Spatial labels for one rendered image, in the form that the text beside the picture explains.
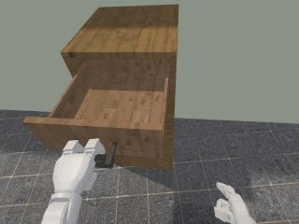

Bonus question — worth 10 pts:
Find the robot right hand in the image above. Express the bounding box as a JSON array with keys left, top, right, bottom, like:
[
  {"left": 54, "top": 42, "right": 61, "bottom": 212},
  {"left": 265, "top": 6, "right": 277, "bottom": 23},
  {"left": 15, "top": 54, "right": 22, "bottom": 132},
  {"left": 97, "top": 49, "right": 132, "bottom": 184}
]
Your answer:
[{"left": 214, "top": 182, "right": 249, "bottom": 224}]

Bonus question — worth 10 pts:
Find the cabinet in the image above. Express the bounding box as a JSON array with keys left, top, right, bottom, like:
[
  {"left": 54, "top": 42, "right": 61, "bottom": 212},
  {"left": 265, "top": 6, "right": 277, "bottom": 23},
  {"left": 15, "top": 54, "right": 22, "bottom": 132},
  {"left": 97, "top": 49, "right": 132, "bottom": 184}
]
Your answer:
[{"left": 60, "top": 4, "right": 179, "bottom": 170}]

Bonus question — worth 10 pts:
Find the robot right forearm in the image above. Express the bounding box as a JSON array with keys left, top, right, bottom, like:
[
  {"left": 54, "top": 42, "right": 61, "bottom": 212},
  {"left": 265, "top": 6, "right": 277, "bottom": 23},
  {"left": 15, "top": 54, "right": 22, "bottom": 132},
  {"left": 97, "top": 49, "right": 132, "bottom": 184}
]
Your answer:
[{"left": 233, "top": 214, "right": 256, "bottom": 224}]

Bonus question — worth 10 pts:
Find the drawer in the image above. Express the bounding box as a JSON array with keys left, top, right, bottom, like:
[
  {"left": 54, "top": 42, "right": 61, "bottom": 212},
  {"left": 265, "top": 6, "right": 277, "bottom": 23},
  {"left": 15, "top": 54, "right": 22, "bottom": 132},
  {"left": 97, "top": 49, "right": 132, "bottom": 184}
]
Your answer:
[{"left": 22, "top": 60, "right": 170, "bottom": 159}]

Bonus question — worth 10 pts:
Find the handle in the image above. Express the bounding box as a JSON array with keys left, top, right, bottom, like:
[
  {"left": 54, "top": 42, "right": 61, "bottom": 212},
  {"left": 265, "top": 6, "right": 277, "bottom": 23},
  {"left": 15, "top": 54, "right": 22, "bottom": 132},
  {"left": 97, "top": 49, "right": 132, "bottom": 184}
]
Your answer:
[{"left": 75, "top": 139, "right": 118, "bottom": 169}]

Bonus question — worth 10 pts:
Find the robot left forearm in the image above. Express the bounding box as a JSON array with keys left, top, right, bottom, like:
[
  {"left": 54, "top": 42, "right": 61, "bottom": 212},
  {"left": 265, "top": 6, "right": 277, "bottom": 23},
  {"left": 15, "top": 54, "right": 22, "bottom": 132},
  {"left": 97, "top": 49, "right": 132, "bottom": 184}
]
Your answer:
[{"left": 41, "top": 191, "right": 82, "bottom": 224}]

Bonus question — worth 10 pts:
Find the robot left hand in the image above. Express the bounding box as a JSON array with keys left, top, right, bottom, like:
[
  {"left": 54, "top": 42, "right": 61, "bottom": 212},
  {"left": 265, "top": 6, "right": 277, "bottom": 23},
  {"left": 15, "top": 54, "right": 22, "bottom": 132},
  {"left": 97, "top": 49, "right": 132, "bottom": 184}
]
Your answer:
[{"left": 52, "top": 138, "right": 106, "bottom": 195}]

